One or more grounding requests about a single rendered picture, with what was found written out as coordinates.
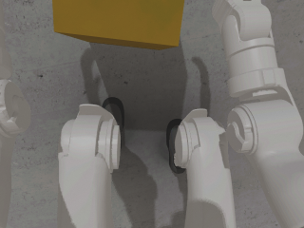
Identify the robot left thigh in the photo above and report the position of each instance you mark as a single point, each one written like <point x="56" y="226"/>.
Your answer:
<point x="85" y="173"/>

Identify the robot right forearm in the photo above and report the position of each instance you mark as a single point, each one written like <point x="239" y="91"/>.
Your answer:
<point x="249" y="48"/>

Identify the carton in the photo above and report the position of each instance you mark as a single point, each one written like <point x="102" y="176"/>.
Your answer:
<point x="151" y="24"/>

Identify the robot left upper arm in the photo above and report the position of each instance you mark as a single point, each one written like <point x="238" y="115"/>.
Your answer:
<point x="15" y="118"/>

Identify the robot right upper arm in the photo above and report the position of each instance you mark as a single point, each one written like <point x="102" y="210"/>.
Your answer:
<point x="269" y="133"/>

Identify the robot left forearm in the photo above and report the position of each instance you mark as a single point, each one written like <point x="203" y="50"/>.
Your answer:
<point x="6" y="70"/>

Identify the left robot foot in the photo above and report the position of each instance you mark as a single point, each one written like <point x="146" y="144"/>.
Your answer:
<point x="116" y="108"/>

